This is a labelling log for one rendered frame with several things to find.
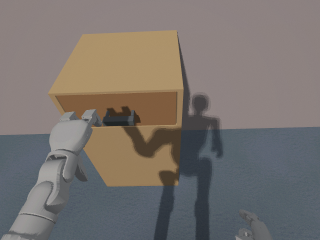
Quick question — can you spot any cabinet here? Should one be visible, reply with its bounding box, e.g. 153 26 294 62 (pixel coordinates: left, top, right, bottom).
48 30 184 187

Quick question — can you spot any robot left forearm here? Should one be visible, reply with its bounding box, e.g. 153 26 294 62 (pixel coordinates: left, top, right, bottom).
1 150 79 240

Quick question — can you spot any left robot hand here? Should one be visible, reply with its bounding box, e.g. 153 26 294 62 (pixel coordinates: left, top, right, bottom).
49 109 102 182

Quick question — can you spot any drawer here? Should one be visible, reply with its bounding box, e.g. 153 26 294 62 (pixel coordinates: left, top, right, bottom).
56 91 176 127

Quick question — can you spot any handle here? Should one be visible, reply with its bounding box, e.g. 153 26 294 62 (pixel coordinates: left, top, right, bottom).
102 110 135 127

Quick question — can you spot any right robot hand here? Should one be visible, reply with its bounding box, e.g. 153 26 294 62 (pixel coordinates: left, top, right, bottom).
235 209 273 240

